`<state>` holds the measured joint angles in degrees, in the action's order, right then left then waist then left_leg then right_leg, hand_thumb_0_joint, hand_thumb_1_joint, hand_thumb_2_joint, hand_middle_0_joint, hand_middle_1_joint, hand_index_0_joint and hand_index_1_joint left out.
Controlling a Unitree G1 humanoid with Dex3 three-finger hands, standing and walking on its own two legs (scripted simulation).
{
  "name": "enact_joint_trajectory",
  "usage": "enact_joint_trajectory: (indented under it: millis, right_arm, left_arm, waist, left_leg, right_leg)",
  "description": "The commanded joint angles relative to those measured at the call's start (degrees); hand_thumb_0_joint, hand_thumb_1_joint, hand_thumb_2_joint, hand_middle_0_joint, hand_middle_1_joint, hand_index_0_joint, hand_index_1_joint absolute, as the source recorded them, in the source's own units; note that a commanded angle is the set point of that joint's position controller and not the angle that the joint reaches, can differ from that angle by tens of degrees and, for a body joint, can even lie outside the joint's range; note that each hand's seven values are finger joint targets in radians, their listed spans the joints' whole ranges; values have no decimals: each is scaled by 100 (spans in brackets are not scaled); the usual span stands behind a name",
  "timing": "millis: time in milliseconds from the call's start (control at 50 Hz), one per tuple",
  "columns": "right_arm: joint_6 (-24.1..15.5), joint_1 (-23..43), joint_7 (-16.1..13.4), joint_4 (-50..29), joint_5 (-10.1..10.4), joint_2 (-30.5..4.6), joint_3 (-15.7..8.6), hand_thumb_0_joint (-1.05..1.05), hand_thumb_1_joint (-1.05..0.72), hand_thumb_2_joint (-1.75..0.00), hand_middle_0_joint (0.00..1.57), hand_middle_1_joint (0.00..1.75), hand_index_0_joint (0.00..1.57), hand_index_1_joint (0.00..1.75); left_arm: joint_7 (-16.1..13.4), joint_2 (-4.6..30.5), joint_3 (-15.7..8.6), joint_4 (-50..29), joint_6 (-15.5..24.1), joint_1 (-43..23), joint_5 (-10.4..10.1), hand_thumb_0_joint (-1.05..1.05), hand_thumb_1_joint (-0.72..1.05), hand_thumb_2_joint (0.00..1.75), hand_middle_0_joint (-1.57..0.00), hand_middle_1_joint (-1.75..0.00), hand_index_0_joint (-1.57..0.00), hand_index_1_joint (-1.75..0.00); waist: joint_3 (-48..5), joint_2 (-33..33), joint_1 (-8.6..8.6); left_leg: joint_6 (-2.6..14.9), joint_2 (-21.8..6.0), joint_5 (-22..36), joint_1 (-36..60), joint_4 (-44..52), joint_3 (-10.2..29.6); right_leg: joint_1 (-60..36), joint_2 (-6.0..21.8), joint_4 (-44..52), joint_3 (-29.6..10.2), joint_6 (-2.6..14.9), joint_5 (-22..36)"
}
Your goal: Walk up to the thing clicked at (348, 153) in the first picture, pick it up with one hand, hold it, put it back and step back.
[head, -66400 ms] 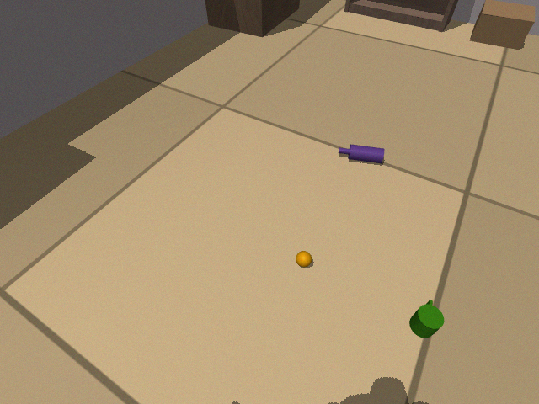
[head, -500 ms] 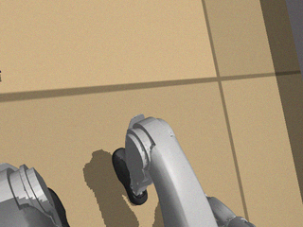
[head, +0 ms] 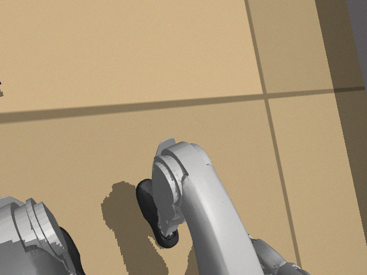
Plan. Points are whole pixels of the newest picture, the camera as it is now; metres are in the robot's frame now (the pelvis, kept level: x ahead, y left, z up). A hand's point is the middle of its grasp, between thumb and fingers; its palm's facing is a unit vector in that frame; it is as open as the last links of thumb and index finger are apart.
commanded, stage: withdraw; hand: left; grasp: from above
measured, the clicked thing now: out of the picture +0.50 +0.32 -0.27
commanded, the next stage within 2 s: home in 0.92 s
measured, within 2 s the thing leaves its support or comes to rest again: neither
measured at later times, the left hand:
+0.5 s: hand out of the picture +0.47 +0.37 -0.12, palm faces -0.32 -0.08 -0.94, open 14.1 cm
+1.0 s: hand out of the picture +0.45 +0.34 -0.11, palm faces -0.49 -0.10 -0.87, open 14.0 cm
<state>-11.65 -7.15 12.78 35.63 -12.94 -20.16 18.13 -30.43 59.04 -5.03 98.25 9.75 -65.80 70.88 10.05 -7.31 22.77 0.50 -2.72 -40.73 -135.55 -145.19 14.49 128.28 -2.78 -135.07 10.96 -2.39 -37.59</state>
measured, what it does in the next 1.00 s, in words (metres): stands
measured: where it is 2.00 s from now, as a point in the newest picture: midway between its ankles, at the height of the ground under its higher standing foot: (121, 250)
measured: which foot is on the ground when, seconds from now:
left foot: down 0.00-1.00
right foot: down 0.00-1.00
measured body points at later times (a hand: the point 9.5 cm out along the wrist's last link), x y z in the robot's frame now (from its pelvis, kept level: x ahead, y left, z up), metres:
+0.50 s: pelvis +0.00 +0.00 +0.02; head +0.24 +0.10 +0.39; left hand +0.49 +0.37 -0.06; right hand +0.08 -0.25 -0.07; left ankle +0.06 +0.13 -0.27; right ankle +0.11 -0.11 -0.27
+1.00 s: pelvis -0.02 -0.01 +0.03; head +0.22 +0.09 +0.41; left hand +0.47 +0.34 -0.06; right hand +0.05 -0.28 -0.05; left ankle +0.06 +0.13 -0.27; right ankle +0.11 -0.11 -0.27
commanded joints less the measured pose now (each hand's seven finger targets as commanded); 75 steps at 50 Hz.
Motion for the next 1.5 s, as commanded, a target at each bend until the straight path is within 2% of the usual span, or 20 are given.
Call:
enact_joint_trajectory:
  millis: [0, 80, 120, 240, 300, 360, 480, 500, 600, 680, 740, 860, 960, 1000, 1080, 1120, 1200, 1280, 1400, 1480]
  right_arm:
    - [48, -1208, -79, 130, -17, -1803, -502, 0, -88, -90, 20, 30, 20, 30]
    - [-5, -1179, -82, 96, -26, -1834, -531, 0, -90, -90, 20, 30, 20, 30]
    - [-11, -1208, -97, 102, 25, -1869, -584, 0, -90, -90, 20, 30, 20, 30]
    - [39, -1189, 16, 113, 88, -1718, -861, 0, -91, -90, 20, 30, 20, 30]
    - [180, -1279, 71, 138, 182, -1604, -1117, 0, -91, -90, 20, 30, 20, 30]
    - [366, -1267, 153, 125, 330, -1486, -1292, 0, -90, -90, 20, 30, 20, 30]
    - [786, -1650, -15, 177, 655, -1395, -1726, 0, -90, -90, 20, 30, 20, 30]
    - [852, -1625, -77, 169, 701, -1327, -1766, 0, -91, -91, 20, 30, 20, 30]
    - [1092, -1623, -426, 81, 812, -1187, -1818, 0, -90, -90, 20, 30, 20, 30]
    - [1209, -1479, -659, 10, 791, -1018, -1659, 0, -89, -90, 20, 30, 20, 30]
    - [1225, -1365, -745, 21, 750, -925, -1551, 0, -89, -90, 20, 30, 20, 30]
    - [1190, -1226, -824, 31, 643, -962, -1347, 0, -89, -90, 20, 30, 20, 30]
    - [1084, -1409, -816, 145, 550, -1110, -1310, 0, -90, -90, 20, 30, 20, 30]
    - [1022, -1536, -783, 176, 512, -1179, -1315, 0, -89, -90, 20, 30, 20, 30]
    - [921, -1743, -714, 189, 473, -1254, -1428, 0, -88, -89, 20, 30, 20, 30]
    - [899, -1795, -672, 133, 509, -1308, -1578, 0, -88, -89, 20, 30, 20, 30]
    - [949, -1950, -596, 74, 669, -1197, -1803, 0, -89, -90, 20, 30, 20, 30]
    - [1015, -2042, -576, 185, 832, -1003, -1978, 0, -89, -90, 20, 30, 20, 30]
    - [1168, -1652, -654, -110, 1148, -870, -2163, 0, -90, -90, 20, 30, 20, 30]
    - [1147, -1264, -820, -366, 1285, -712, -2183, 0, -90, -90, 20, 30, 20, 30]
  left_arm:
    - [-265, 1298, -69, -664, 82, -1459, 59, 0, -50, 99, -7, -103, -7, -102]
    - [-313, 1159, 61, -563, 50, -1497, -10, 0, -53, 99, -7, -102, -7, -101]
    - [-367, 1564, -189, -1118, 40, -1638, 30, 0, -53, 99, -7, -101, -7, -101]
    - [-146, 1318, -298, -2061, -158, -1239, -2, 0, -54, 100, -7, -99, -7, -99]
    - [107, 1242, -470, -2740, -357, -815, -109, 0, -55, 100, -7, -99, -6, -100]
    - [508, 668, -256, -2924, -571, -480, -319, 0, -54, 101, -7, -99, -6, -100]
    - [1606, -538, 502, -3555, -764, -906, -780, 0, -55, 102, -7, -100, -6, -101]
    - [1794, -763, 692, -3712, -757, -920, -814, 0, -56, 103, -7, -100, -6, -102]
    - [2235, -876, 769, -3688, -628, -1143, -881, 0, -53, 103, -8, -100, -6, -101]
    - [2187, -466, 601, -3158, -462, -1081, -692, 0, -52, 103, -8, -100, -7, -101]
    - [2048, -185, 467, -2933, -329, -1342, -499, 0, -52, 103, -8, -100, -7, -101]
    - [1665, 21, 471, -2083, -56, -1586, -177, 0, -52, 102, -8, -100, -7, -101]
    - [1348, 204, 414, -2046, 141, -2091, -32, 0, -54, 101, -7, -101, -7, -101]
    - [1189, 305, 288, -2211, 179, -2147, -18, 0, -53, 100, -7, -101, -8, -101]
    - [949, 455, -18, -2901, 126, -2100, -71, 0, -24, 99, -27, -74, -24, -76]
    - [905, 512, -222, -3228, -18, -1752, -242, 0, -14, 96, -25, -67, -23, -69]
    - [982, 398, -473, -4078, -440, -1337, -953, 0, 12, 95, -24, -58, -22, -60]
    - [1454, -332, -367, -4213, -895, -435, -1891, 0, 37, 99, -24, -54, -23, -55]
    - [2558, -1274, -129, -5616, -1339, 1349, -3216, 0, 71, 94, -22, -40, -21, -40]
    - [2911, -1769, -83, -6579, -1461, 2280, -4012, 0, 90, 91, -20, -30, -20, -30]
  waist:
    - [-3862, 3097, 307]
    - [-3614, 3007, 361]
    - [-4071, 3310, 105]
    - [-4890, 4052, -150]
    - [-5293, 4219, -553]
    - [-5266, 3758, -670]
    - [-4976, 2663, -396]
    - [-5009, 2591, -466]
    - [-4655, 1915, -480]
    - [-4304, 1510, -573]
    - [-4524, 1746, -695]
    - [-4320, 1986, -522]
    - [-4673, 2385, -327]
    - [-4937, 2727, -370]
    - [-5537, 3504, -513]
    - [-6028, 3811, -709]
    - [-6921, 3813, -1031]
    - [-6500, 3024, -1113]
    - [-5663, 1957, -1358]
    - [-5240, 1507, -1467]
  left_leg:
    - [-12, -104, 1328, 2881, 1473, -499]
    - [5, -105, 1265, 2789, 1472, -532]
    - [-43, -110, 1386, 3086, 1535, -508]
    - [-117, -90, 1944, 3664, 1596, -590]
    - [-106, -55, 2084, 3746, 1716, -730]
    - [-14, -16, 1801, 3291, 1855, -852]
    - [63, 65, 1024, 3152, 2445, -765]
    - [64, 83, 936, 3214, 2531, -796]
    - [83, 185, 821, 3069, 2670, -901]
    - [163, 235, 829, 2607, 2592, -1123]
    - [161, 257, 900, 2653, 2574, -1204]
    - [136, 276, 322, 2368, 2516, -1157]
    - [89, 215, 657, 2865, 2289, -1019]
    - [49, 210, 947, 3216, 2252, -1028]
    - [-52, 186, 1378, 3972, 2329, -938]
    - [-86, 184, 1618, 4359, 2419, -964]
    - [-34, 161, 1862, 4767, 2712, -1044]
    - [106, 178, 1831, 4351, 2904, -1219]
    - [175, 147, 1302, 4197, 3814, -1021]
    - [161, 116, 1068, 4554, 4365, -864]
  right_leg:
    - [-2218, -300, 1112, 506, 344, 1547]
    - [-2160, -320, 1181, 466, 333, 1523]
    - [-2182, -291, 1118, 469, 364, 1558]
    - [-2081, -237, 947, 406, 422, 1925]
    - [-2149, -243, 1084, 270, 440, 1951]
    - [-2131, -260, 1249, 140, 434, 1795]
    - [-2125, -172, 1805, 8, 442, 1156]
    - [-2179, -173, 1904, -55, 462, 1075]
    - [-2267, -94, 2232, -217, 507, 851]
    - [-2493, -83, 2407, -388, 461, 723]
    - [-2520, -58, 2341, -506, 452, 700]
    - [-2211, -89, 2176, -554, 490, -28]
    - [-1937, -56, 1793, -317, 474, 501]
    - [-1893, -11, 1640, -186, 459, 895]
    - [-1642, 47, 1368, 3, 496, 1292]
    - [-1718, 77, 1356, -3, 532, 1417]
    - [-2264, 61, 1617, -114, 498, 1604]
    - [-2860, 7, 2197, -307, 431, 1632]
    - [-3251, 16, 2942, -437, 432, 1263]
    - [-3625, 76, 3415, -492, 425, 1089]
